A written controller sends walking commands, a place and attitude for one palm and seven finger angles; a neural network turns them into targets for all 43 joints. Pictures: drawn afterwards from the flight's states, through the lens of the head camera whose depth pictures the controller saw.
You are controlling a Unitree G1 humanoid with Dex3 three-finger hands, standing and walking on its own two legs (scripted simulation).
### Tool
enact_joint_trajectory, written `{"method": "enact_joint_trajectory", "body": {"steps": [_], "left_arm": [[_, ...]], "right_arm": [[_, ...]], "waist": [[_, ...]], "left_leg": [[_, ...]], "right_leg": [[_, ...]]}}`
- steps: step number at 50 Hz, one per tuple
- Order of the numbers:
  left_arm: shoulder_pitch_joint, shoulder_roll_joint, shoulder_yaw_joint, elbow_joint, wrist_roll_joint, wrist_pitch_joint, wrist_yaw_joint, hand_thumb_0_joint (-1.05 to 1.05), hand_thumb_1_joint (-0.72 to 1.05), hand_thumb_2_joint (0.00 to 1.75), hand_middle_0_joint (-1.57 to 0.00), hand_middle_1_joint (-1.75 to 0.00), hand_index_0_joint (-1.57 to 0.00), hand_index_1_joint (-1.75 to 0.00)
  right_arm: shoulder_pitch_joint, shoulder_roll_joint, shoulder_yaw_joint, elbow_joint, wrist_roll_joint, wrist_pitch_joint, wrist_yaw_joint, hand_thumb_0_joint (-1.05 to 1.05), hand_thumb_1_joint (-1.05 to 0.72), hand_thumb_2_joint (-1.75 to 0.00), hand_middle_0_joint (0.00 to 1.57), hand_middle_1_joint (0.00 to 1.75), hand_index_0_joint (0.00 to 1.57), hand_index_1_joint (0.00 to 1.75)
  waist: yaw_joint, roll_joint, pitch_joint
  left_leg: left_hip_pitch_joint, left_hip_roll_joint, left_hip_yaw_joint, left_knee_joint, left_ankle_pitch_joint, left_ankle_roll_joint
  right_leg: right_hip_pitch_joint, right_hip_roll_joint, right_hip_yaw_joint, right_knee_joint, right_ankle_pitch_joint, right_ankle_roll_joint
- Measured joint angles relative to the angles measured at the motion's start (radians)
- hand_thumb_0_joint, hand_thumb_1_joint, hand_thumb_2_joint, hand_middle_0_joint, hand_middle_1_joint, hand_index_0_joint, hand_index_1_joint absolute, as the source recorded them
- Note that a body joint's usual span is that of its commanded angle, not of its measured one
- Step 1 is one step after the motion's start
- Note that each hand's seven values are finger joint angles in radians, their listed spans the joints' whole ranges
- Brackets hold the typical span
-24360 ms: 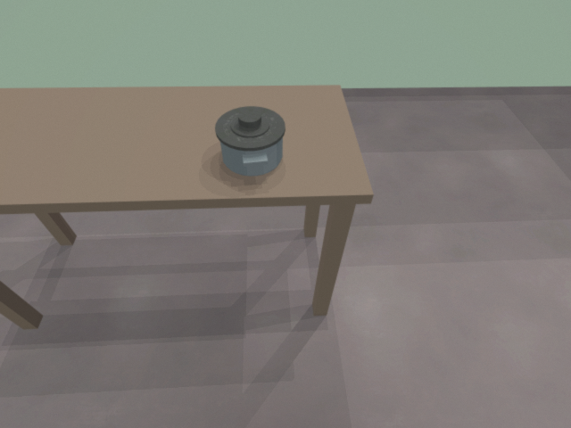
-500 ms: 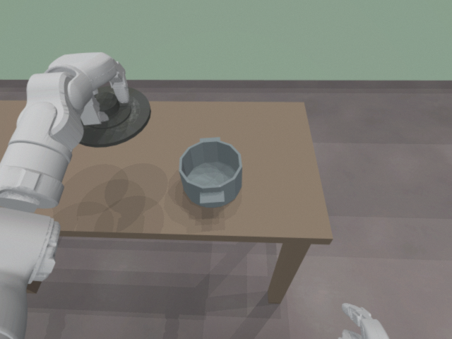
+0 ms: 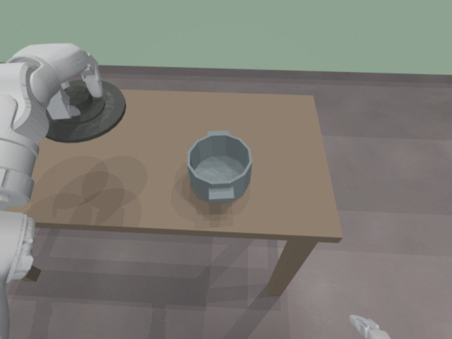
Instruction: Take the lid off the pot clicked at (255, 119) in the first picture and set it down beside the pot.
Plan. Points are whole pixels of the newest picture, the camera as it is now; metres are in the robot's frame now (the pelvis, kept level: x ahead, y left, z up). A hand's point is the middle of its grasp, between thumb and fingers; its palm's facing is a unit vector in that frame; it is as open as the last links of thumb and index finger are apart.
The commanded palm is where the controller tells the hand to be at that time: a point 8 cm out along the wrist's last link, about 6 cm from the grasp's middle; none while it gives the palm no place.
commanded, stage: move the lid sideways beside the pot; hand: left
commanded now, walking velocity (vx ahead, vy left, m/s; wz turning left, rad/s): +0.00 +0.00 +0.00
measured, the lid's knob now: (75, 98) +0.48 +0.27 +0.16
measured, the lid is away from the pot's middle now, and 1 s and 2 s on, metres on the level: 0.25 0.22 0.22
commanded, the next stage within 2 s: lower the lid onto the table in 0.02 s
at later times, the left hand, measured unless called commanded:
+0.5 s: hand (87, 103) +0.46 +0.25 +0.17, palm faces -0.26 -0.02 -0.96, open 7.7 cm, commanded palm +0.44 +0.25 +0.23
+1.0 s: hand (94, 123) +0.45 +0.24 +0.13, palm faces -0.32 +0.00 -0.95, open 7.7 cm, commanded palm +0.44 +0.25 +0.20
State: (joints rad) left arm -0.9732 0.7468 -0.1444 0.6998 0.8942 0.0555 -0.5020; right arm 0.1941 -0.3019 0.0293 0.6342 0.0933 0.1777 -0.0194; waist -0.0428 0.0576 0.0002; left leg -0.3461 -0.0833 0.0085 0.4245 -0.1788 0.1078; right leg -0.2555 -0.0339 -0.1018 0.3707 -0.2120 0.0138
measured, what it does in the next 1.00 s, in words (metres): stands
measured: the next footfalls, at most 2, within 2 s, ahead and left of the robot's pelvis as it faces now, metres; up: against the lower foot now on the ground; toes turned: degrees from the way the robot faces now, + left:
none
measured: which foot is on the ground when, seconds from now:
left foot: down 0.00-1.00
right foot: down 0.00-1.00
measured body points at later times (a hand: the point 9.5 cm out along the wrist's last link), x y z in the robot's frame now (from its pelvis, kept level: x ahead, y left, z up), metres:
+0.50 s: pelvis +0.00 +0.01 +0.00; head +0.05 +0.00 +0.45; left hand +0.47 +0.24 +0.22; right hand +0.12 -0.25 -0.12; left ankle +0.02 +0.05 -0.74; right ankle -0.02 -0.14 -0.74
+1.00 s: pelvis +0.00 -0.01 +0.00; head +0.05 -0.02 +0.45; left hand +0.46 +0.24 +0.19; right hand +0.12 -0.27 -0.12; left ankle +0.02 +0.04 -0.74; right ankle -0.02 -0.14 -0.74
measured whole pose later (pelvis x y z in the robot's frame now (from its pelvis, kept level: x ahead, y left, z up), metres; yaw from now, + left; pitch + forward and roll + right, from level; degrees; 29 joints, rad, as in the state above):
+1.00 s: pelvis +0.00 -0.01 +0.00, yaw -1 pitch +6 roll -2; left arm -0.84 0.68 -0.13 0.70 0.90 -0.02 -0.41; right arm 0.20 -0.29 0.03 0.63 0.08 0.18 -0.02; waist -0.05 0.06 -0.01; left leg -0.36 -0.07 0.01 0.44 -0.19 0.10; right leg -0.27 -0.02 -0.09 0.39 -0.22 0.01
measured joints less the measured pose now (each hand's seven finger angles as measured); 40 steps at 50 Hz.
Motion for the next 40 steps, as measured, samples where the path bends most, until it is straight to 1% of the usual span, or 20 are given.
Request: {"method": "enact_joint_trajectory", "body": {"steps": [7,12,17,22,26,29,32,37,40], "left_arm": [[-0.020,-0.038,-0.025,-0.016,-0.007,-0.001,0.004,0.03,0.13,0.96,-0.62,-0.87,-0.71,-0.92],[-0.026,-0.056,-0.022,0.000,0.007,0.005,0.020,0.03,0.13,0.96,-0.62,-0.87,-0.71,-0.92],[0.000,-0.068,-0.006,-0.005,0.009,0.008,0.034,0.03,0.13,0.96,-0.62,-0.87,-0.71,-0.92],[0.039,-0.066,0.011,-0.020,0.013,0.000,0.042,0.03,0.13,0.96,-0.62,-0.87,-0.71,-0.92],[0.071,-0.060,0.026,-0.025,0.006,-0.009,0.054,0.03,0.13,0.96,-0.62,-0.87,-0.70,-0.92],[0.083,-0.056,0.009,-0.038,0.007,0.002,0.051,0.03,0.13,0.95,-0.62,-0.87,-0.70,-0.92],[0.097,-0.058,0.014,-0.041,0.003,-0.014,0.056,0.03,0.13,0.96,-0.62,-0.87,-0.71,-0.92],[0.101,-0.057,0.000,-0.030,0.001,-0.026,0.060,0.03,0.13,0.96,-0.62,-0.87,-0.71,-0.92],[0.115,-0.057,0.007,-0.036,-0.002,-0.043,0.069,0.03,0.13,0.96,-0.62,-0.87,-0.71,-0.92]], "right_arm": [[-0.007,0.006,0.001,0.008,-0.004,-0.002,0.009,0.01,-0.91,-0.90,0.20,0.30,0.20,0.30],[-0.012,0.014,0.006,0.000,-0.008,-0.006,0.013,0.01,-0.91,-0.90,0.20,0.30,0.20,0.30],[-0.006,0.018,0.009,-0.011,-0.011,-0.006,0.018,0.01,-0.91,-0.90,0.20,0.30,0.20,0.30],[0.004,0.018,0.009,-0.017,-0.013,-0.007,0.015,0.01,-0.91,-0.90,0.20,0.30,0.20,0.30],[0.013,0.013,0.008,-0.018,-0.013,-0.007,0.013,0.01,-0.91,-0.90,0.20,0.30,0.20,0.30],[0.017,0.010,0.002,-0.019,-0.011,-0.003,0.013,0.01,-0.91,-0.90,0.20,0.30,0.20,0.30],[0.017,0.006,0.001,-0.015,-0.012,-0.003,0.008,0.01,-0.91,-0.90,0.20,0.30,0.20,0.30],[0.011,0.006,-0.002,-0.008,-0.011,-0.001,0.002,0.01,-0.91,-0.90,0.20,0.30,0.20,0.30],[0.007,0.007,-0.003,-0.008,-0.012,-0.001,0.001,0.01,-0.91,-0.90,0.20,0.30,0.20,0.30]], "waist": [[0.007,0.004,-0.007],[0.001,0.006,-0.011],[-0.005,0.011,-0.015],[-0.010,0.010,-0.015],[-0.010,0.010,-0.015],[-0.007,0.007,-0.011],[-0.004,0.006,-0.009],[0.000,0.000,-0.006],[-0.001,0.000,-0.007]], "left_leg": [[-0.006,-0.010,-0.004,-0.002,0.002,0.007],[-0.011,-0.011,0.004,-0.005,0.003,0.011],[-0.011,-0.011,0.012,-0.006,0.001,0.013],[-0.005,-0.009,0.019,-0.008,-0.002,0.013],[-0.002,-0.006,0.020,-0.007,-0.005,0.011],[-0.002,-0.005,0.016,-0.004,-0.005,0.009],[-0.003,-0.005,0.011,-0.001,-0.005,0.007],[-0.006,-0.002,0.006,0.003,-0.005,0.003],[-0.008,0.000,0.004,0.006,-0.006,0.001]], "right_leg": [[-0.007,-0.008,-0.004,0.003,-0.003,-0.005],[-0.016,-0.010,0.005,0.006,-0.002,-0.004],[-0.021,-0.011,0.015,0.008,-0.003,-0.001],[-0.018,-0.009,0.022,0.007,-0.003,0.002],[-0.013,-0.006,0.024,0.003,-0.002,0.005],[-0.011,-0.005,0.021,0.004,-0.004,0.003],[-0.010,-0.004,0.016,0.004,-0.004,0.002],[-0.010,-0.001,0.012,0.007,-0.005,0.001],[-0.011,0.001,0.010,0.007,-0.005,0.000]]}}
